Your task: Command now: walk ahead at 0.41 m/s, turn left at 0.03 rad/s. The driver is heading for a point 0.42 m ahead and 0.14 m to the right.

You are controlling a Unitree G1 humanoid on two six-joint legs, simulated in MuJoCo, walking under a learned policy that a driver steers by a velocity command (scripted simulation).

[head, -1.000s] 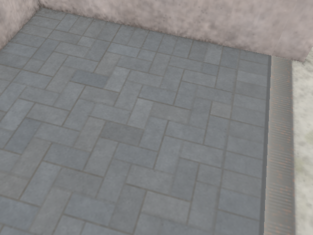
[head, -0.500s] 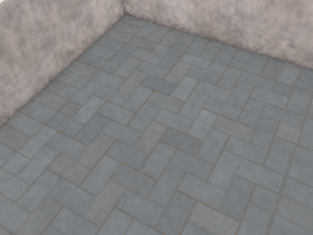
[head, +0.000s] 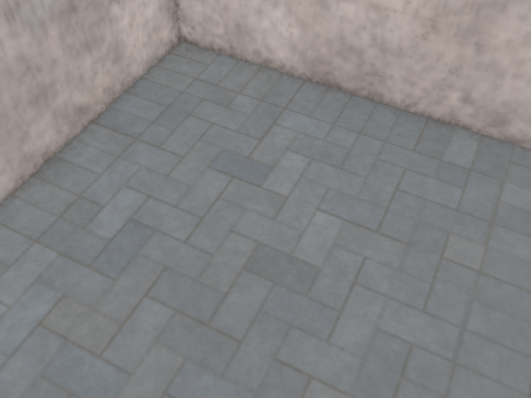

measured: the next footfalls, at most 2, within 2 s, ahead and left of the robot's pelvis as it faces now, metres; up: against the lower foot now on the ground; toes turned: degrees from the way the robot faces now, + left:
right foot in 0.04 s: +0.14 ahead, -0.12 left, +0.00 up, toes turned -1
left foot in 0.56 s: +0.46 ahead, +0.10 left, +0.00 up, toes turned -2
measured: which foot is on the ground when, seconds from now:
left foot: down 0.00-0.06, up 0.08-0.54, down 0.56-1.00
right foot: up 0.00-0.02, down 0.04-0.56, up 0.58-0.88, down 0.90-1.00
